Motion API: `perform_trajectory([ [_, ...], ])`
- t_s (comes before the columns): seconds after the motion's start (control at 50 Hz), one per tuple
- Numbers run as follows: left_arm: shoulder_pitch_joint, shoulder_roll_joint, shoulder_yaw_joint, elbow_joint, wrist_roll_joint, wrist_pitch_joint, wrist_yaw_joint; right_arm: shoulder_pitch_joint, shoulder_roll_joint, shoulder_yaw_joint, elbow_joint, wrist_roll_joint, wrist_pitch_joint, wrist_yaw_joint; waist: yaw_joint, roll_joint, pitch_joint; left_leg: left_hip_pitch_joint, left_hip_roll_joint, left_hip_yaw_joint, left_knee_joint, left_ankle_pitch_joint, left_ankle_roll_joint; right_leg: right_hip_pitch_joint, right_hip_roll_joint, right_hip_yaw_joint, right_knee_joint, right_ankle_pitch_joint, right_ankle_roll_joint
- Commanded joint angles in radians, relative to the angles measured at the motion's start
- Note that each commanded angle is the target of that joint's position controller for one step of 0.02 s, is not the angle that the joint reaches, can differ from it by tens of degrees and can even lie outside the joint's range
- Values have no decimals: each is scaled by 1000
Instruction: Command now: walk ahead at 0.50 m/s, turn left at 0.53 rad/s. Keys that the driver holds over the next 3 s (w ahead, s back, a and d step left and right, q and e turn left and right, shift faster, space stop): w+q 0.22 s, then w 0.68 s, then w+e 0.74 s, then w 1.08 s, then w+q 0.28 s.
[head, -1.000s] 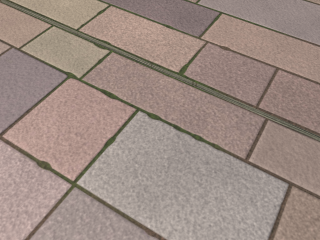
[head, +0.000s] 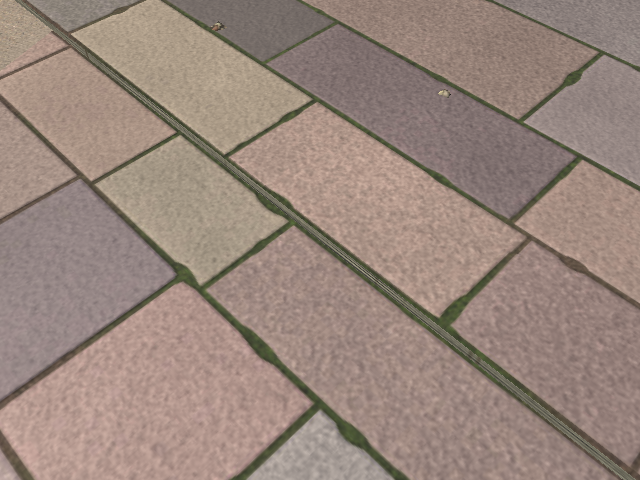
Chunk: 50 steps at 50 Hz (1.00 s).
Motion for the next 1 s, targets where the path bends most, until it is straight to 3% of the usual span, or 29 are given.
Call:
perform_trajectory([
  [0.02,-46,211,45,-66,-8,16,18,197,-176,-72,-39,6,-6,0,-175,-102,-122,299,-106,60,-51,-56,79,-56,-261,30,414,1218,-88],
  [0.04,-46,195,37,-87,0,7,17,353,-257,-107,-4,3,3,-23,-242,-8,-212,600,-17,-121,-106,-58,135,-284,-213,29,709,927,-46],
  [0.06,44,29,-10,-133,28,-26,-6,332,-341,-117,-7,5,-1,-33,-116,234,-273,927,236,-677,-175,-151,316,-752,13,113,1053,-81,12],
  [0.08,-43,101,-2,-155,-9,-76,-26,366,-276,-94,-30,-8,-13,-31,-174,142,-384,1002,299,-899,-303,-206,362,-883,36,344,1172,-177,-6],
  [0.1,-138,143,10,-188,-43,-102,-37,327,-222,-80,-28,-15,-24,-33,-184,95,-254,921,265,-743,-321,-139,305,-961,-23,367,1140,-83,-34],
  [0.12,-150,137,8,-189,-36,-113,-35,258,-189,-71,-40,-9,-31,-32,-137,7,-166,768,217,-606,-324,-47,264,-925,-70,360,1042,6,-44],
  [0.14,-147,139,15,-177,-12,-110,-27,189,-162,-63,-58,-9,-33,-32,-94,-35,-110,626,179,-516,-337,54,236,-858,-99,351,950,47,-34],
  [0.16,-125,150,24,-174,-2,-95,-26,153,-139,-52,-75,-17,-34,-35,-60,-26,-93,535,151,-464,-360,124,225,-787,-119,356,902,75,-23],
  [0.2,-107,131,26,-185,12,-67,-25,146,-157,-54,-83,-14,-35,-43,-32,-13,-75,434,133,-422,-392,193,229,-735,-123,339,815,99,14],
  [0.24,-151,105,18,-205,21,-53,-19,169,-186,-61,-79,-13,-36,-57,-37,1,-52,372,107,-352,-410,236,220,-736,-115,314,695,187,48],
  [0.32,-283,62,-2,-237,15,-57,-29,233,-182,-57,-54,-10,-29,-72,-105,46,-35,328,36,-244,-403,157,143,-654,-72,281,378,500,55],
  [0.36,-336,67,-5,-255,4,-62,-37,274,-185,-56,-33,-10,-30,-68,-135,63,-21,347,57,-266,-407,73,130,-631,-58,280,309,578,44],
  [0.42,-386,100,0,-281,0,-71,-47,310,-184,-54,-7,-7,-27,-67,-150,70,0,475,114,-322,-350,70,127,-691,-56,298,243,511,9],
  [0.48,-354,128,9,-284,0,-84,-57,316,-196,-58,4,-11,-15,-75,-120,95,-1,581,163,-366,-282,195,109,-676,-42,287,209,379,-37],
  [0.5,-290,143,18,-268,1,-88,-56,297,-199,-58,0,-11,-10,-76,-80,104,-29,589,147,-352,-219,333,94,-589,-20,263,182,360,-60],
  [0.52,-168,175,35,-232,6,-91,-52,281,-180,-50,-7,-15,-8,-75,-21,88,-113,566,94,-310,-81,454,70,-411,-18,257,175,394,-93],
  [0.54,3,225,48,-208,18,-91,-47,270,-147,-32,-31,-27,-8,-75,51,19,-259,419,33,-258,176,312,34,-137,-159,408,215,423,-162],
  [0.56,120,298,73,-169,18,-78,-50,415,-71,-11,-32,-7,-25,-69,15,-268,-392,29,-128,-173,544,-205,-52,233,-367,839,152,221,-328],
  [0.58,128,210,50,-160,-11,-74,-58,388,-127,-14,-25,1,-36,-68,40,-255,-362,-127,-116,-247,647,-493,-49,246,-389,1013,32,7,-322],
  [0.6,56,159,34,-174,-16,-69,-55,285,-185,-30,-45,14,-41,-65,43,-163,-201,-202,-58,-239,688,-418,-42,118,-362,883,13,-64,-273],
  [0.62,-18,143,26,-192,-4,-60,-51,217,-183,-27,-62,7,-43,-65,20,-84,-118,-186,-6,-191,655,-333,-41,-23,-324,769,-7,3,-243],
  [0.64,-62,120,17,-197,4,-56,-51,181,-173,-30,-71,-9,-44,-65,-3,-57,-50,-163,26,-171,588,-277,-45,-143,-288,689,-39,98,-239],
  [0.66,-82,105,9,-199,14,-59,-50,192,-162,-33,-70,-15,-41,-65,-33,-80,-38,-108,56,-171,540,-237,-47,-214,-259,633,-61,182,-230],
  [0.72,-74,123,12,-181,5,-65,-48,217,-114,-24,-66,-16,-28,-66,-58,-106,-37,-62,79,-140,442,-192,-71,-286,-228,518,-113,347,-245],
  [0.76,-55,153,20,-168,1,-64,-41,158,-104,-17,-88,-22,-28,-69,-49,-87,-25,-94,87,-125,337,-107,-93,-283,-225,465,-135,435,-252],
  [0.84,-5,168,22,-144,-11,-51,-30,34,-75,-4,-114,-19,-38,-59,-7,-79,-8,-45,61,-90,79,113,-101,-273,-176,354,-139,486,-210],
  [0.92,82,175,23,-105,-20,-33,-29,-87,-78,-2,-154,-6,-48,-40,38,-79,23,-28,29,-80,-50,155,-92,-196,-211,367,-105,467,-201],
  [0.96,96,182,26,-93,-24,-19,-25,-113,-93,-6,-173,-5,-57,-29,24,-86,32,-25,16,-94,-99,92,-74,-141,-241,403,-59,495,-189],
  [1.0,79,204,34,-94,-25,-10,-18,-60,-125,-19,-164,-8,-65,-27,-22,-104,6,74,-5,-90,-137,29,-54,-120,-254,429,10,574,-171],
])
